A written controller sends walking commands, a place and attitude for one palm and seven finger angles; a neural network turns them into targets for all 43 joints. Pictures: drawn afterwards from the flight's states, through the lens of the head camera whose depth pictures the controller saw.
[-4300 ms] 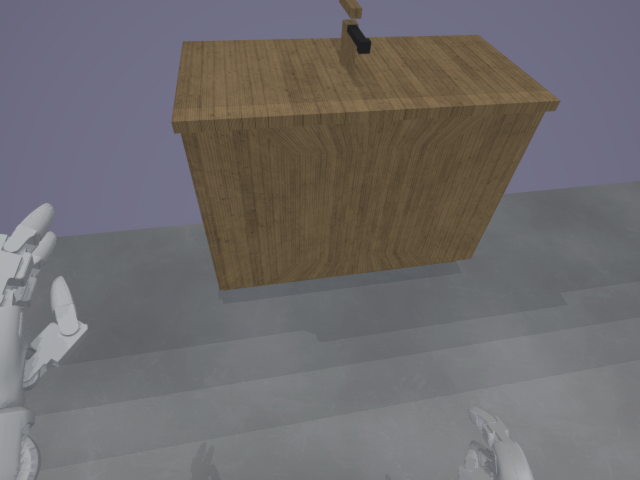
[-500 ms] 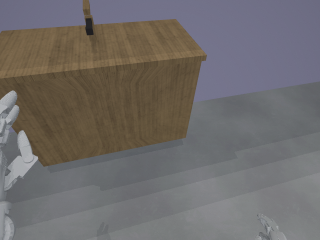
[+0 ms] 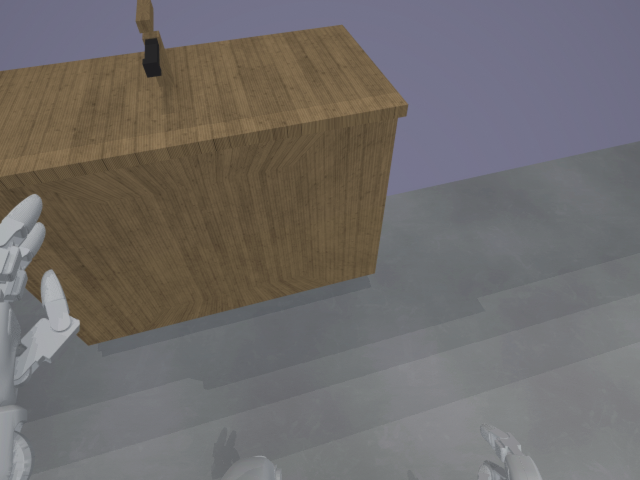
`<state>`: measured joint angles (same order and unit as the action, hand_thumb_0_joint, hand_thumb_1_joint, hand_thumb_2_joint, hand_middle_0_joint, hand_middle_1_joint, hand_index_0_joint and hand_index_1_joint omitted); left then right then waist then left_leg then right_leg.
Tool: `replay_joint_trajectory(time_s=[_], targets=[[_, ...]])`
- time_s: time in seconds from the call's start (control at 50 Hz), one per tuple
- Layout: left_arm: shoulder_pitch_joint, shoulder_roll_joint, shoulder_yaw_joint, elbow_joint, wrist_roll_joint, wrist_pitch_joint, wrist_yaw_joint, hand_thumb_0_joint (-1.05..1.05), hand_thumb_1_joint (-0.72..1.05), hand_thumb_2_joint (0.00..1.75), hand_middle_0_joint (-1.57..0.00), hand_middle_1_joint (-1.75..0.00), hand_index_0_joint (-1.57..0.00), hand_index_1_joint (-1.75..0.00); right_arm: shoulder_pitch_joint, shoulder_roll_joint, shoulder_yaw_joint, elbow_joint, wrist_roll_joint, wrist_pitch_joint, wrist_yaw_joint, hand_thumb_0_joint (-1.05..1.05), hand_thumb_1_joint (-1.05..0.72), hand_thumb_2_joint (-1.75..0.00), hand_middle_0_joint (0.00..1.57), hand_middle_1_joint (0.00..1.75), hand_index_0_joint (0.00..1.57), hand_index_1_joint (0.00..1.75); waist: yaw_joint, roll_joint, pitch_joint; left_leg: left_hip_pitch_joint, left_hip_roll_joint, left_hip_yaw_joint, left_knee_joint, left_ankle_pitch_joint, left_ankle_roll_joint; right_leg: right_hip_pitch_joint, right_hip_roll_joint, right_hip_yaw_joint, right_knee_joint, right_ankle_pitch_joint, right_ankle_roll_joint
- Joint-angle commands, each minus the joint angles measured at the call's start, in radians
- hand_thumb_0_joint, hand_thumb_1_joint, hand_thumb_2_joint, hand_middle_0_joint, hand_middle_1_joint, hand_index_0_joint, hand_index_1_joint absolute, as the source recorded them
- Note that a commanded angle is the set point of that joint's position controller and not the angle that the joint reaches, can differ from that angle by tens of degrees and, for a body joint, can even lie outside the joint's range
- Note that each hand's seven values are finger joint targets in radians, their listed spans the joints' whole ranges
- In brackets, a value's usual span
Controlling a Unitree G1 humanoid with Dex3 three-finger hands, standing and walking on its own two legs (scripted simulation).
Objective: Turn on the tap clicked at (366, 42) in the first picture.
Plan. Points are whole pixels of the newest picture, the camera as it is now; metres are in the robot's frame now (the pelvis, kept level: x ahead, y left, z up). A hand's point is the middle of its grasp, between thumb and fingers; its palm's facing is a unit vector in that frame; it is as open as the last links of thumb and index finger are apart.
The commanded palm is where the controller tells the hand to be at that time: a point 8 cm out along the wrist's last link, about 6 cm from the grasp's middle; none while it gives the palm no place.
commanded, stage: take the last steps up to it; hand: left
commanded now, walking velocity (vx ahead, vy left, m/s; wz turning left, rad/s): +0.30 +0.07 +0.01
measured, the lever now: (152, 67) +0.83 +0.39 +0.11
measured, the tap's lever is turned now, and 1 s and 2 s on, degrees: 0 0 0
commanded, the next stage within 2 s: come to a stop and stand still in 1.72 s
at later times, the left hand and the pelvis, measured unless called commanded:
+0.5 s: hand (129, 225) +0.33 +0.22 +0.18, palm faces +0.37 -0.78 -0.50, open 7.4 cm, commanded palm +0.28 +0.27 +0.18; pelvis +0.11 +0.00 -0.01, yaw -1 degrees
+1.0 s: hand (151, 155) +0.45 +0.24 +0.17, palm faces +0.41 -0.83 -0.37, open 7.4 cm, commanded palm +0.39 +0.28 +0.18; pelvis +0.22 +0.01 -0.01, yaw -2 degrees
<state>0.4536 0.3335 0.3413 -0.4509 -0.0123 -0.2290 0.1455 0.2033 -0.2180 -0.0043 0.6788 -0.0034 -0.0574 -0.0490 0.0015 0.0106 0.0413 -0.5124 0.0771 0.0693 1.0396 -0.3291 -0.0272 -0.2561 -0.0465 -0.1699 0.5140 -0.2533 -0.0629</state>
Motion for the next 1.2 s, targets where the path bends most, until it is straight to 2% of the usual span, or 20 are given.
replay_joint_trajectory(time_s=[0.0, 0.12, 0.14, 0.16, 0.2, 0.3, 0.42, 0.44, 0.48, 0.5, 0.54, 0.62, 0.8, 0.84, 0.86, 0.9, 1.0, 1.14, 1.16, 1.18], targets=[[-0.016, 0.218, 0.151, -0.26, -0.009, -0.062, 0.037, 0.0, 0.9, 0.9, -0.2, -0.3, -0.2, -0.3, -0.092, -0.07, -0.032, -0.207, 0.001, -0.057, -0.019, 0.0, -0.9, -0.9, 0.2, 0.3, 0.2, 0.3, 0.017, -0.13, -0.129, 0.026, 0.013, 0.051, -0.274, 0.024, 0.016, 0.121, -0.266, 0.238, -0.237, 0.047, -0.098], [-0.079, 0.2, 0.126, -0.283, -0.011, -0.052, 0.057, 0.0, 0.9, 0.9, -0.2, -0.3, -0.2, -0.3, -0.054, -0.089, -0.05, -0.226, 0.001, -0.066, -0.04, 0.0, -0.9, -0.9, 0.2, 0.3, 0.2, 0.3, 0.002, -0.062, -0.124, 0.32, -0.021, 0.107, -0.579, 0.09, 0.034, 0.046, -0.179, 0.188, -0.076, -0.069, -0.034], [-0.109, 0.191, 0.114, -0.29, -0.011, -0.057, 0.053, 0.0, 0.9, 0.9, -0.2, -0.3, -0.2, -0.3, -0.046, -0.109, -0.06, -0.23, 0.006, -0.066, -0.045, 0.0, -0.9, -0.9, 0.2, 0.3, 0.2, 0.3, -0.01, 0.04, -0.124, 0.408, 0.028, 0.028, -0.626, 0.082, 0.061, -0.033, -0.138, 0.168, 0.053, -0.075, -0.006], [-0.127, 0.182, 0.112, -0.305, -0.013, -0.064, 0.053, 0.0, 0.9, 0.9, -0.2, -0.3, -0.2, -0.3, -0.041, -0.133, -0.066, -0.235, 0.01, -0.065, -0.045, 0.0, -0.9, -0.9, 0.2, 0.3, 0.2, 0.3, -0.02, 0.237, -0.146, 0.509, 0.174, -0.198, -0.686, 0.15, 0.136, -0.168, -0.032, 0.088, 0.27, -0.104, 0.045], [-0.096, 0.21, 0.122, -0.206, -0.001, -0.072, 0.04, 0.0, 0.9, 0.9, -0.2, -0.3, -0.2, -0.3, -0.057, -0.1, -0.047, -0.216, 0.002, -0.074, -0.039, 0.0, -0.9, -0.9, 0.2, 0.3, 0.2, 0.3, -0.02, 0.3, -0.11, 0.481, 0.364, -0.488, -0.787, 0.126, 0.263, -0.364, -0.007, 0.122, 0.597, -0.352, 0.065], [-0.024, 0.188, 0.115, -0.354, -0.006, -0.07, 0.026, 0.0, 0.9, 0.9, -0.2, -0.3, -0.2, -0.3, -0.057, -0.097, -0.052, -0.205, 0.009, -0.096, -0.017, 0.0, -0.9, -0.9, 0.2, 0.3, 0.2, 0.3, -0.004, 0.23, -0.13, 0.425, 0.242, -0.151, -0.717, 0.317, 0.207, -0.31, -0.044, 0.076, 0.433, -0.171, 0.086], [-0.014, 0.196, 0.146, -0.227, -0.01, -0.042, 0.033, 0.0, 0.9, 0.9, -0.2, -0.3, -0.2, -0.3, -0.072, -0.084, -0.035, -0.201, 0.006, -0.086, -0.022, 0.0, -0.9, -0.9, 0.2, 0.3, 0.2, 0.3, 0.003, 0.168, -0.14, 0.254, 0.18, -0.005, -0.564, 0.155, 0.12, 0.077, 0.031, -0.039, 0.002, -0.026, 0.083], [-0.028, 0.208, 0.154, -0.199, -0.007, -0.037, 0.033, 0.0, 0.9, 0.9, -0.2, -0.3, -0.2, -0.3, -0.071, -0.075, -0.036, -0.197, 0.01, -0.075, -0.025, 0.0, -0.9, -0.9, 0.2, 0.3, 0.2, 0.3, 0.01, 0.051, -0.158, 0.177, 0.14, 0.032, -0.399, 0.099, 0.099, 0.179, -0.016, 0.043, -0.067, -0.022, 0.057], [-0.053, 0.236, 0.177, -0.153, -0.015, -0.02, 0.031, 0.0, 0.9, 0.9, -0.2, -0.3, -0.2, -0.3, -0.101, -0.059, -0.032, -0.224, 0.012, -0.071, -0.014, 0.0, -0.9, -0.9, 0.2, 0.3, 0.2, 0.3, 0.025, -0.342, -0.159, -0.185, -0.05, 0.034, 0.098, -0.227, 0.031, 0.305, -0.366, 0.676, -0.232, 0.013, -0.119], [-0.108, 0.238, 0.164, -0.201, -0.028, -0.036, 0.023, 0.0, 0.9, 0.9, -0.2, -0.3, -0.2, -0.3, -0.108, -0.08, -0.046, -0.204, 0.012, -0.076, -0.007, 0.0, -0.9, -0.9, 0.2, 0.3, 0.2, 0.3, 0.018, -0.28, -0.113, -0.194, -0.007, -0.072, 0.191, -0.186, 0.019, 0.231, -0.388, 0.697, -0.276, -0.062, -0.133], [-0.057, 0.234, 0.177, -0.208, -0.019, -0.057, 0.02, 0.0, 0.9, 0.9, -0.2, -0.3, -0.2, -0.3, -0.097, -0.065, -0.027, -0.169, 0.008, -0.058, -0.003, 0.0, -0.9, -0.9, 0.2, 0.3, 0.2, 0.3, 0.004, -0.129, -0.086, -0.213, 0.036, -0.091, 0.239, -0.077, -0.002, 0.201, -0.355, 0.499, -0.241, 0.041, -0.136], [-0.034, 0.21, 0.155, -0.231, -0.008, -0.073, 0.026, 0.0, 0.9, 0.9, -0.2, -0.3, -0.2, -0.3, -0.102, -0.069, -0.027, -0.177, 0.003, -0.043, -0.011, 0.0, -0.9, -0.9, 0.2, 0.3, 0.2, 0.3, -0.005, -0.116, -0.117, -0.064, 0.041, -0.018, -0.044, 0.016, 0.002, 0.119, -0.274, 0.221, -0.208, 0.255, -0.087], [-0.066, 0.193, 0.125, -0.284, -0.014, -0.049, 0.057, 0.0, 0.9, 0.9, -0.2, -0.3, -0.2, -0.3, -0.06, -0.079, -0.05, -0.235, 0.006, -0.056, -0.027, 0.0, -0.9, -0.9, 0.2, 0.3, 0.2, 0.3, 0.009, -0.108, -0.125, 0.243, -0.03, 0.118, -0.544, 0.119, 0.029, 0.123, -0.221, 0.193, -0.099, 0.098, -0.051], [-0.119, 0.196, 0.118, -0.296, -0.012, -0.061, 0.055, 0.0, 0.9, 0.9, -0.2, -0.3, -0.2, -0.3, -0.041, -0.114, -0.066, -0.237, 0.011, -0.057, -0.036, 0.0, -0.9, -0.9, 0.2, 0.3, 0.2, 0.3, -0.016, 0.071, -0.134, 0.433, 0.053, -0.02, -0.634, 0.125, 0.086, -0.039, -0.139, 0.137, 0.139, 0.043, 0.005], [-0.132, 0.185, 0.112, -0.305, -0.013, -0.068, 0.054, 0.0, 0.9, 0.9, -0.2, -0.3, -0.2, -0.3, -0.044, -0.13, -0.071, -0.243, 0.015, -0.057, -0.033, 0.0, -0.9, -0.9, 0.2, 0.3, 0.2, 0.3, -0.017, 0.278, -0.161, 0.569, 0.226, -0.279, -0.68, 0.229, 0.169, -0.223, -0.024, 0.059, 0.367, -0.144, 0.056], [-0.119, 0.216, 0.119, -0.235, -0.008, -0.077, 0.04, 0.0, 0.9, 0.9, -0.2, -0.3, -0.2, -0.3, -0.065, -0.093, -0.046, -0.233, 0.006, -0.07, -0.028, 0.0, -0.9, -0.9, 0.2, 0.3, 0.2, 0.3, -0.017, 0.28, -0.117, 0.481, 0.36, -0.521, -0.784, 0.108, 0.28, -0.363, -0.014, 0.15, 0.653, -0.353, 0.058], [-0.028, 0.197, 0.132, -0.365, -0.012, -0.075, 0.03, 0.0, 0.9, 0.9, -0.2, -0.3, -0.2, -0.3, -0.06, -0.092, -0.054, -0.209, 0.014, -0.095, -0.014, 0.0, -0.9, -0.9, 0.2, 0.3, 0.2, 0.3, 0.001, 0.221, -0.128, 0.372, 0.229, -0.157, -0.747, 0.217, 0.218, -0.31, -0.056, 0.095, 0.517, -0.151, 0.085], [-0.045, 0.175, 0.131, -0.193, -0.011, -0.05, 0.034, 0.0, 0.9, 0.9, -0.2, -0.3, -0.2, -0.3, -0.059, -0.084, -0.041, -0.193, 0.013, -0.095, -0.027, 0.0, -0.9, -0.9, 0.2, 0.3, 0.2, 0.3, 0.004, 0.139, -0.129, 0.195, 0.155, -0.003, -0.575, -0.005, 0.119, 0.099, 0.021, -0.026, 0.006, -0.038, 0.091], [-0.068, 0.189, 0.133, -0.176, -0.004, -0.048, 0.035, 0.0, 0.9, 0.9, -0.2, -0.3, -0.2, -0.3, -0.058, -0.074, -0.041, -0.19, 0.014, -0.088, -0.029, 0.0, -0.9, -0.9, 0.2, 0.3, 0.2, 0.3, 0.007, 0.03, -0.132, 0.126, 0.102, 0.038, -0.413, -0.076, 0.093, 0.159, -0.044, 0.084, -0.079, -0.06, 0.058], [-0.071, 0.219, 0.14, -0.151, 0.003, -0.038, 0.037, 0.0, 0.9, 0.9, -0.2, -0.3, -0.2, -0.3, -0.048, -0.048, -0.035, -0.196, 0.014, -0.079, -0.026, 0.0, -0.9, -0.9, 0.2, 0.3, 0.2, 0.3, 0.005, -0.243, -0.138, -0.052, -0.016, 0.098, -0.135, -0.18, 0.052, 0.24, -0.243, 0.442, -0.183, -0.063, -0.041]])
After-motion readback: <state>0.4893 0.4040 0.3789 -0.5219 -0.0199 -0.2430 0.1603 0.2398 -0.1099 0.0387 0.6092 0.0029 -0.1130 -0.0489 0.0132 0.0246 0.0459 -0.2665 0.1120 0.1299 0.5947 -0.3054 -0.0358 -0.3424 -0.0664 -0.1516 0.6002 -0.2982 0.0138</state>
